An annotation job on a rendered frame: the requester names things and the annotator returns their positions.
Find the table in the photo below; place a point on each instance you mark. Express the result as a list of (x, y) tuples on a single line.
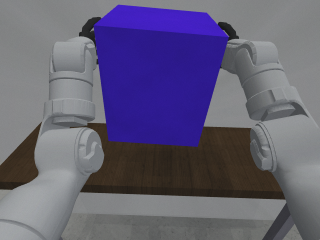
[(221, 166)]

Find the robot right upper arm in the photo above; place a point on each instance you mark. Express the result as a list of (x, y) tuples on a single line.
[(289, 148)]

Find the robot right hand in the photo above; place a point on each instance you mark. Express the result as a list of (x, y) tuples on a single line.
[(229, 30)]

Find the robot left hand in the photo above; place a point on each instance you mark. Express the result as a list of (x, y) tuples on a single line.
[(86, 31)]

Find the carton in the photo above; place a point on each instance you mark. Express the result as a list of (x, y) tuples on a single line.
[(158, 70)]

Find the right robot forearm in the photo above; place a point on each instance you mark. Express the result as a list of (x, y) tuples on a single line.
[(262, 77)]

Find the robot left upper arm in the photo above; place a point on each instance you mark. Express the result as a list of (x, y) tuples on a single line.
[(40, 210)]

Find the left robot forearm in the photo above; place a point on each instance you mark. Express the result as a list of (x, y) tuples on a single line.
[(70, 103)]

